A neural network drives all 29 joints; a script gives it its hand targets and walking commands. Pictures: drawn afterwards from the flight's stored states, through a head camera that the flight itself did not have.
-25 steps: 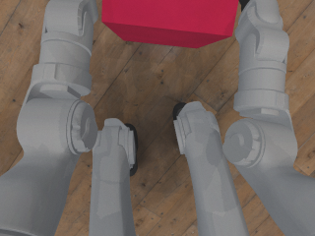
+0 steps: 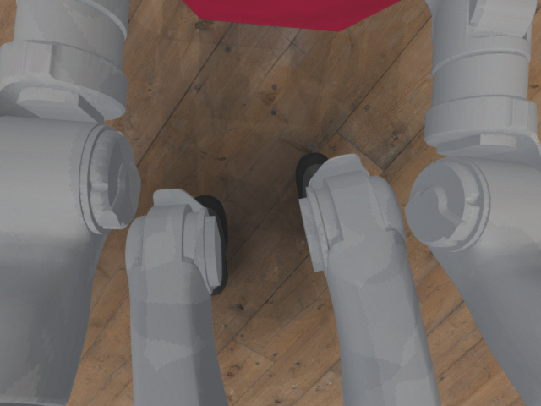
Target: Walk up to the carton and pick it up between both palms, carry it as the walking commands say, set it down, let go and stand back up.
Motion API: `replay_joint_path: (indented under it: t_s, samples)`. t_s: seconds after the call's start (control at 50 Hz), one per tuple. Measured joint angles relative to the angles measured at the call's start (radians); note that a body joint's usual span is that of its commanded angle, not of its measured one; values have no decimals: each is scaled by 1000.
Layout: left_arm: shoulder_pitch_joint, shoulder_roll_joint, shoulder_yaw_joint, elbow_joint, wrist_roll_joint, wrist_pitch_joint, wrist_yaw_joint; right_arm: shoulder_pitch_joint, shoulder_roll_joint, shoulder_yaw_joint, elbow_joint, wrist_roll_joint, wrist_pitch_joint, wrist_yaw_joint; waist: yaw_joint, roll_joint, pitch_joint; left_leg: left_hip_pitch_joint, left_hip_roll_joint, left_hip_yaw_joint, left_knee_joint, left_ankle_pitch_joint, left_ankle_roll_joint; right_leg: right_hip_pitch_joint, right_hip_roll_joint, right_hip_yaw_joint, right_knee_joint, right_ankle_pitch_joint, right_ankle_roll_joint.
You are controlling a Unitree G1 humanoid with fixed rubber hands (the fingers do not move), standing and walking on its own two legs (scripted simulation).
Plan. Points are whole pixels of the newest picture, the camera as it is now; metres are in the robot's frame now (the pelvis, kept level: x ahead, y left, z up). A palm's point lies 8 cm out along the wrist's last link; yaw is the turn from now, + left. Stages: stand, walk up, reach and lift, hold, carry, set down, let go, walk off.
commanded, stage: set down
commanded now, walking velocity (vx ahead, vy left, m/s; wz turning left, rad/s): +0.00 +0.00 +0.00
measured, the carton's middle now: out of the picture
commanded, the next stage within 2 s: none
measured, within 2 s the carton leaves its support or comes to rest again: rests again in 0.62 s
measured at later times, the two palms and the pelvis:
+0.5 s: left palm out of the picture +0.61 +0.05 -0.18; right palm out of the picture +0.53 -0.24 -0.18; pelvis +0.01 +0.00 -0.02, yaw +0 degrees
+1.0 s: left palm out of the picture +0.60 +0.05 -0.19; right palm out of the picture +0.52 -0.24 -0.19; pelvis +0.01 +0.01 -0.03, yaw +0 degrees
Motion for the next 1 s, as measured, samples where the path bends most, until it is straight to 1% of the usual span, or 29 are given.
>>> replay_joint_path:
  t_s: [0.04, 0.08, 0.12, 0.2, 0.32, 0.38, 0.5, 0.6, 0.68, 0.74, 0.8, 0.9, 1.0]
  samples:
    - [-2, 5, -1, 5, -5, -4, -2, -4, -6, 8, 8, 4, -3, 9, -1, 2, 0, -13, 1, 4, 11, -3, 1, -15, 2, 3, 12, -2, 1]
    - [2, 13, -13, 11, -15, -6, -4, -5, -14, 26, 20, 7, -3, 13, -8, 0, 1, -24, -1, 8, 24, -7, 1, -27, 1, 6, 28, -7, 2]
    - [12, 16, -36, 11, -29, -1, -1, 8, -19, 43, 23, 19, 4, 11, -15, -6, 2, -25, -5, 10, 36, -15, 0, -29, -3, 7, 43, -17, 2]
    - [25, 24, -82, 7, -59, -5, 8, 21, -18, 50, 11, 51, 6, 1, -16, -15, 2, -24, -3, 6, 54, -28, 0, -28, 0, 1, 56, -26, 1]
    - [2, 30, -97, 33, -72, -18, 12, 10, -26, 49, 25, 55, -7, 4, -9, -14, 2, -28, -4, 7, 59, -27, 4, -29, -1, 2, 60, -26, 5]
    - [-10, 43, -106, 52, -82, -20, 5, -1, -19, 38, 51, 41, -20, 14, -15, -14, 1, -32, -8, 8, 61, -24, 5, -30, -4, 3, 62, -26, 6]
    - [-15, 33, -100, 81, -68, -24, 5, 4, -29, 31, 73, 23, -22, 41, -12, 7, 0, -41, -14, 5, 67, -21, 9, -31, -10, 0, 63, -29, 10]
    - [-4, 29, -112, 75, -78, -28, 9, 20, -35, 42, 55, 41, -15, 44, -13, -3, 1, -41, -12, 5, 69, -23, 10, -33, -8, -1, 65, -30, 10]
    - [-5, 32, -116, 79, -71, -33, 11, 9, -34, 35, 70, 37, -24, 45, -13, -13, 0, -46, -13, 0, 72, -25, 6, -37, -9, -5, 67, -30, 8]
    - [-5, 32, -114, 83, -70, -40, 4, 2, -36, 26, 83, 37, -35, 49, -10, -10, 0, -48, -14, -4, 78, -27, 5, -38, -10, -10, 70, -32, 6]
    - [-5, 32, -104, 81, -74, -41, -10, -2, -36, 9, 99, 25, -47, 55, -14, -9, 0, -53, -18, -3, 80, -25, 7, -40, -14, -9, 73, -35, 7]
    - [-9, 20, -98, 94, -63, -51, -9, 16, -51, 25, 102, 40, -56, 66, -11, -8, 0, -58, -20, -1, 94, -28, 11, -41, -15, -9, 84, -39, 13]
    - [-15, 16, -89, 95, -50, -51, -23, 16, -54, 6, 128, 33, -69, 81, -14, -9, 0, -67, -24, -1, 99, -24, 15, -45, -18, -9, 87, -39, 16]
